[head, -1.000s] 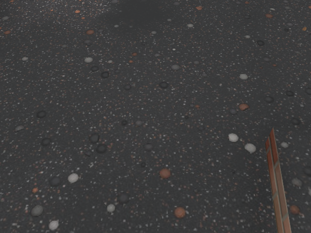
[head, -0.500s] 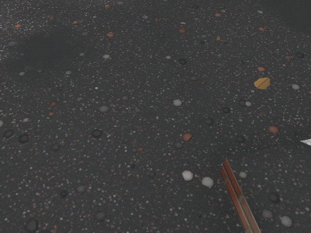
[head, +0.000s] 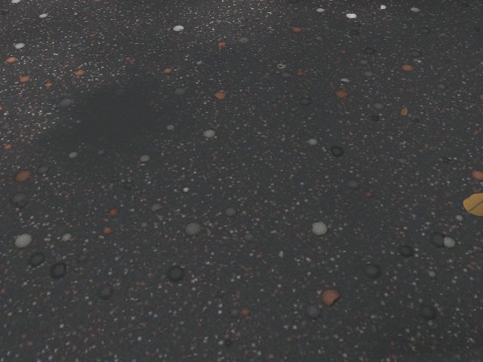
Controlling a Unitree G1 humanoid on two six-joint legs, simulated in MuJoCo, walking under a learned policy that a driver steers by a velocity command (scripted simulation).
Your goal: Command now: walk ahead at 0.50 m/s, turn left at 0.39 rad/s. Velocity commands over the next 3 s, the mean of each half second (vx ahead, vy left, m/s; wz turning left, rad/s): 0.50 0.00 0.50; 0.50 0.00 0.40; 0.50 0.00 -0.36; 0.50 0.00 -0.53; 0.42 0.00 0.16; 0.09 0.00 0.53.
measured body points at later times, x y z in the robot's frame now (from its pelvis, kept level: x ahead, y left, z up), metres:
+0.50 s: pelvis +0.27 +0.08 +0.00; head +0.31 +0.10 +0.44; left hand +0.36 +0.39 -0.10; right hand +0.44 -0.16 -0.11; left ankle +0.27 +0.14 -0.75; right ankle +0.37 -0.10 -0.67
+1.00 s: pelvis +0.55 +0.12 +0.00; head +0.58 +0.12 +0.45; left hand +0.46 +0.38 -0.12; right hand +0.83 -0.03 -0.10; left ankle +0.52 +0.28 -0.68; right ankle +0.60 +0.03 -0.75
